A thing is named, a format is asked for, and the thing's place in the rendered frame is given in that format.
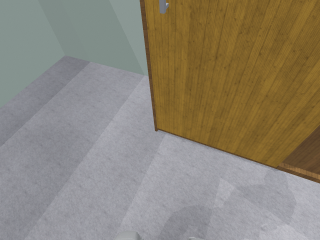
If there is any left robot thigh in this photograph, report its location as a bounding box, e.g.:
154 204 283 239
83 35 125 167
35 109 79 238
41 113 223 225
114 230 144 240

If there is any wardrobe door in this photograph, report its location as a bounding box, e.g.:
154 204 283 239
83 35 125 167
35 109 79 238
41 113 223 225
144 0 320 167
282 125 320 175

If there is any handle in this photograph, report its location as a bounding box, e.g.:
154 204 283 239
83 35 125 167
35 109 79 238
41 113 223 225
159 0 169 14

